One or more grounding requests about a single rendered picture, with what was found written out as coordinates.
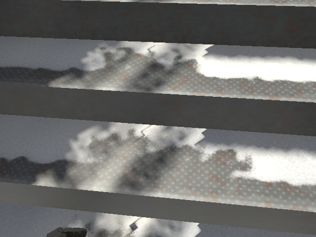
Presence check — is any left robot hand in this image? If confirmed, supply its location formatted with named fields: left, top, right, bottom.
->
left=46, top=227, right=87, bottom=237

